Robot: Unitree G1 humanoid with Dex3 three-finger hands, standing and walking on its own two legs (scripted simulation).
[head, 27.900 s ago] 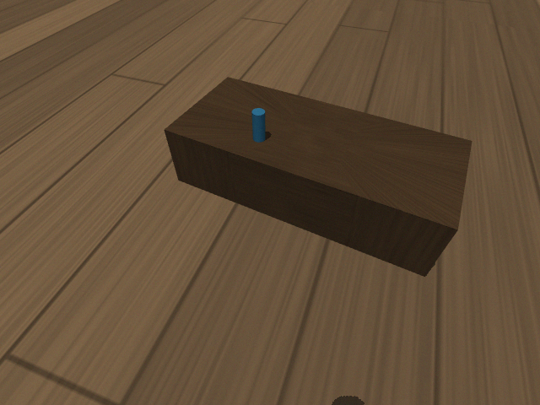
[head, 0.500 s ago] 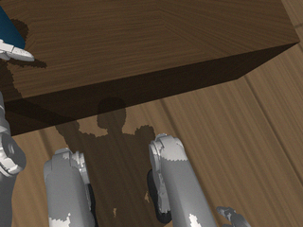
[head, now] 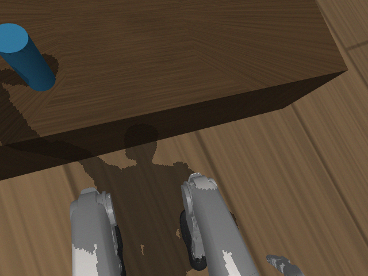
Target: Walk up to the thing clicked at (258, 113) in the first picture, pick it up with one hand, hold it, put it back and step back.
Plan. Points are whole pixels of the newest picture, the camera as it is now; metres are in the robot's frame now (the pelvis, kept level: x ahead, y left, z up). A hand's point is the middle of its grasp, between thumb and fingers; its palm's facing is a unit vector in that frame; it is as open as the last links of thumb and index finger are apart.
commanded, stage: home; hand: left
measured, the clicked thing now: (27, 62) +0.56 +0.25 -0.06
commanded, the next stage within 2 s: none
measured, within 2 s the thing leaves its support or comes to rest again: neither
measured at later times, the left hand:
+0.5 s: hand out of the picture +0.46 +0.36 +0.14, palm faces +0.31 -0.86 -0.42, open 17.6 cm
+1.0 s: hand out of the picture +0.27 +0.23 +0.19, palm faces +0.24 -0.92 -0.29, open 17.5 cm
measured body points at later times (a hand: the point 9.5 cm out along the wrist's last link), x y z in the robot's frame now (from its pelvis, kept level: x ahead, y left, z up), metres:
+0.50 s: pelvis +0.04 +0.01 +0.18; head +0.19 +0.06 +0.60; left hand +0.44 +0.40 +0.17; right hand +0.10 -0.25 +0.07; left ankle +0.08 +0.14 -0.43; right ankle +0.08 -0.14 -0.43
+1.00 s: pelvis +0.07 +0.01 +0.27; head +0.11 +0.02 +0.71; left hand +0.25 +0.28 +0.21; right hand +0.26 -0.20 +0.17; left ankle +0.08 +0.14 -0.43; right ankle +0.08 -0.14 -0.43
